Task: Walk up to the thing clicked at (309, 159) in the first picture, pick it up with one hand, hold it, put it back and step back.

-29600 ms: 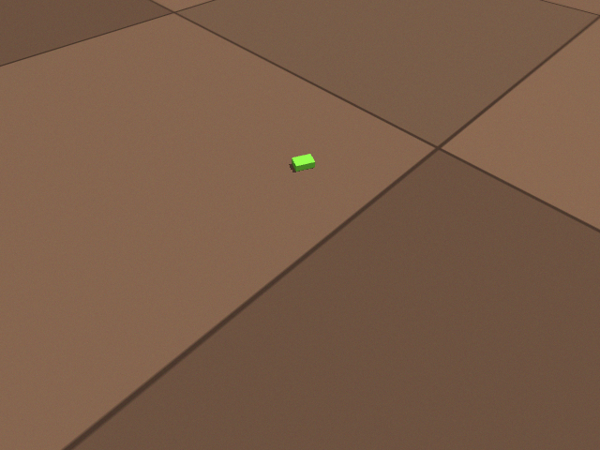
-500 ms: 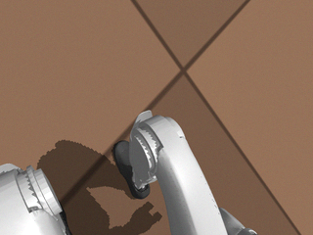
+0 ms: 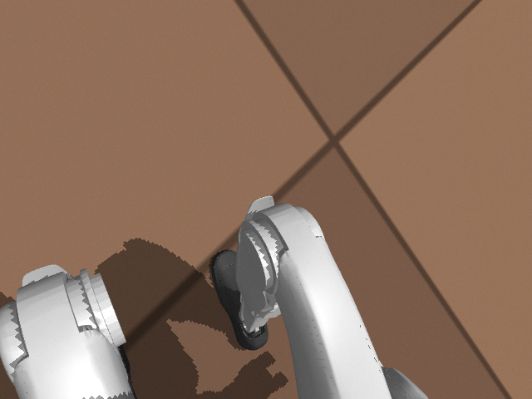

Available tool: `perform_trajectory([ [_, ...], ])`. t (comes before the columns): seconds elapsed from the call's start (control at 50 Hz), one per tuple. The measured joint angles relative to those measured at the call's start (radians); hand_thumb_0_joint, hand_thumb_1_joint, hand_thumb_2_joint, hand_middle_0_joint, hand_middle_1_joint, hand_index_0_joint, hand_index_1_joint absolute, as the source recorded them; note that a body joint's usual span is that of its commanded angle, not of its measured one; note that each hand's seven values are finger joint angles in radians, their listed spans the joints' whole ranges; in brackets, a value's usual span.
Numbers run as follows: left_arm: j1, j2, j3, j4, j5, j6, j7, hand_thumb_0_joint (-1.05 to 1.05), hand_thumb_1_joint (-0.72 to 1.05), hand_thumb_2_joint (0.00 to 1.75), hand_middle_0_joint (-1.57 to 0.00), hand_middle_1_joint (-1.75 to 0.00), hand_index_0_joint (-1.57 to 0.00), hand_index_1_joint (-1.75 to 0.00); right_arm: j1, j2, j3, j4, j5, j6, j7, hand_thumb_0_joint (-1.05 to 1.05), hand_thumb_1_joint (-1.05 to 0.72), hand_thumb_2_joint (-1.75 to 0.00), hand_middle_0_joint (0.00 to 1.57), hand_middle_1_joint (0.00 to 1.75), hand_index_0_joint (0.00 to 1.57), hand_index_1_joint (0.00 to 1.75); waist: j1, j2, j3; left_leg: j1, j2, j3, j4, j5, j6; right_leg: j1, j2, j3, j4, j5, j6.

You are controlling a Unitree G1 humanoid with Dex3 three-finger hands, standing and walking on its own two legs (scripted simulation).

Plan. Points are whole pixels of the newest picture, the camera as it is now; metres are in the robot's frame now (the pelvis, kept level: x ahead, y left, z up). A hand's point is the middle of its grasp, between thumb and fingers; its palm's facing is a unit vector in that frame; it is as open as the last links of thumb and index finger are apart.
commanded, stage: withdraw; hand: left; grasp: from above
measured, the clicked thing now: out of the picture +0.48 +0.32 -0.30
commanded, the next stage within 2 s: home in 0.64 s
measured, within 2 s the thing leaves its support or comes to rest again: neither
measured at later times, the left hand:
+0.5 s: hand out of the picture +0.44 +0.33 -0.14, palm faces -0.52 -0.12 -0.85, open 12.9 cm
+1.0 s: hand out of the picture +0.46 +0.35 -0.10, palm faces -0.41 -0.21 -0.89, open 11.2 cm
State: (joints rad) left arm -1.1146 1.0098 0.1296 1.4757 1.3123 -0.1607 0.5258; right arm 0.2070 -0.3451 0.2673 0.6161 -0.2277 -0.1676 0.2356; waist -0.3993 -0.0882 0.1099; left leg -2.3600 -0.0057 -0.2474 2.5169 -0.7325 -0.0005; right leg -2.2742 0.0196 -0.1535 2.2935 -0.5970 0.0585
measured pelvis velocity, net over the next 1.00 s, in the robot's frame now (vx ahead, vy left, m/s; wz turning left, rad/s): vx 0.00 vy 0.00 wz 0.11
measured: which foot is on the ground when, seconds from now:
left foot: down 0.00-1.00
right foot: down 0.00-1.00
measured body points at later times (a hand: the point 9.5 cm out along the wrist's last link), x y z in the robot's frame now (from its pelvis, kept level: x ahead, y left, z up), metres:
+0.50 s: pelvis -0.02 -0.01 +0.02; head +0.23 +0.10 +0.39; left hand +0.46 +0.33 -0.09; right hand +0.07 -0.29 -0.05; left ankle +0.06 +0.12 -0.28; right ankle +0.13 -0.13 -0.28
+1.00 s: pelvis +0.00 +0.00 +0.04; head +0.24 +0.08 +0.41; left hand +0.48 +0.36 -0.05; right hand +0.06 -0.26 -0.07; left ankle +0.06 +0.12 -0.28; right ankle +0.13 -0.13 -0.28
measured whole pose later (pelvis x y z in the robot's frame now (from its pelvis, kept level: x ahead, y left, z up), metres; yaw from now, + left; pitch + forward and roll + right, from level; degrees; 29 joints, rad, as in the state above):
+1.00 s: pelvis +0.00 +0.00 +0.04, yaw +6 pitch +36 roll -10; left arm -1.00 0.78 0.11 1.26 1.09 -0.03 0.16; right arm 0.24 -0.29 0.12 0.60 -0.11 0.01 0.15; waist -0.28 0.07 -0.03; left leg -2.30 -0.02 -0.13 2.35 -0.70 0.01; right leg -2.24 -0.02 -0.06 2.21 -0.62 0.06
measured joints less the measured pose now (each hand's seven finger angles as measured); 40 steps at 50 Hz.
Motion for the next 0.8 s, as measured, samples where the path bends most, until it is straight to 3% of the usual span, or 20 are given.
perform_trajectory([
  [0.1,0.029,-0.111,-0.060,-0.071,-0.078,0.113,-0.077,0.00,-0.40,0.91,-0.18,-0.90,-0.18,-0.90,0.012,0.007,-0.062,0.029,0.046,0.037,0.024,0.00,-0.91,-0.90,0.20,0.30,0.20,0.30,0.045,0.078,-0.117,0.005,0.002,0.035,-0.048,-0.010,0.006,-0.005,-0.010,0.025,-0.024,-0.022,-0.004],
  [0.22,0.029,-0.190,-0.135,-0.095,-0.169,0.178,-0.264,0.00,-0.39,0.90,-0.19,-0.88,-0.19,-0.89,-0.027,0.011,-0.108,0.012,0.093,0.107,0.004,0.00,-0.91,-0.90,0.20,0.30,0.20,0.30,0.081,0.129,-0.150,0.064,0.001,0.082,-0.121,0.009,0.017,0.045,-0.022,0.061,-0.066,-0.024,-0.006],
  [0.3,0.023,-0.211,-0.148,-0.117,-0.180,0.144,-0.383,0.00,-0.36,0.89,-0.22,-0.86,-0.21,-0.87,-0.045,0.001,-0.119,-0.029,0.107,0.146,-0.036,0.00,-0.91,-0.90,0.20,0.30,0.20,0.30,0.096,0.135,-0.116,0.091,-0.009,0.097,-0.163,0.046,0.015,0.073,-0.033,0.072,-0.093,-0.005,-0.015],
  [0.36,0.029,-0.214,-0.139,-0.129,-0.166,0.091,-0.416,0.00,-0.34,0.87,-0.24,-0.84,-0.23,-0.86,-0.049,-0.008,-0.119,-0.044,0.108,0.167,-0.066,0.00,-0.91,-0.90,0.20,0.30,0.20,0.30,0.104,0.122,-0.093,0.095,-0.013,0.101,-0.177,0.070,0.011,0.075,-0.037,0.075,-0.100,0.014,-0.014],
  [0.46,0.054,-0.191,-0.121,-0.129,-0.123,-0.016,-0.396,0.00,-0.31,0.85,-0.27,-0.82,-0.26,-0.83,-0.042,-0.017,-0.113,-0.034,0.098,0.186,-0.103,0.00,-0.91,-0.90,0.20,0.30,0.20,0.30,0.106,0.084,-0.071,0.070,-0.018,0.089,-0.157,0.093,0.000,0.050,-0.036,0.068,-0.080,0.037,-0.015],
  [0.58,0.041,-0.166,-0.125,-0.100,-0.056,-0.093,-0.289,0.00,-0.31,0.84,-0.28,-0.81,-0.27,-0.82,-0.028,-0.009,-0.113,0.004,0.078,0.178,-0.124,0.00,-0.91,-0.90,0.20,0.30,0.20,0.30,0.101,0.045,-0.047,0.029,-0.024,0.082,-0.104,0.097,-0.004,0.013,-0.036,0.065,-0.031,0.041,-0.017],
  [0.7,-0.021,-0.167,-0.097,-0.041,-0.014,-0.049,-0.160,0.00,-0.31,0.83,-0.27,-0.81,-0.27,-0.81,-0.022,0.027,-0.112,0.038,0.065,0.144,-0.122,0.00,-0.91,-0.90,0.20,0.30,0.20,0.30,0.073,0.041,-0.070,-0.007,-0.021,0.091,-0.081,0.079,0.004,-0.024,-0.032,0.074,-0.009,0.025,-0.015],
  [0.8,-0.053,-0.161,-0.066,-0.004,-0.008,0.040,-0.131,0.00,-0.26,0.81,-0.29,-0.76,-0.29,-0.77,-0.012,0.049,-0.106,0.040,0.079,0.133,-0.109,0.00,-0.91,-0.90,0.20,0.30,0.20,0.30,0.047,0.079,-0.117,-0.016,-0.017,0.100,-0.085,0.051,0.010,-0.037,-0.032,0.081,-0.010,0.001,-0.011],
])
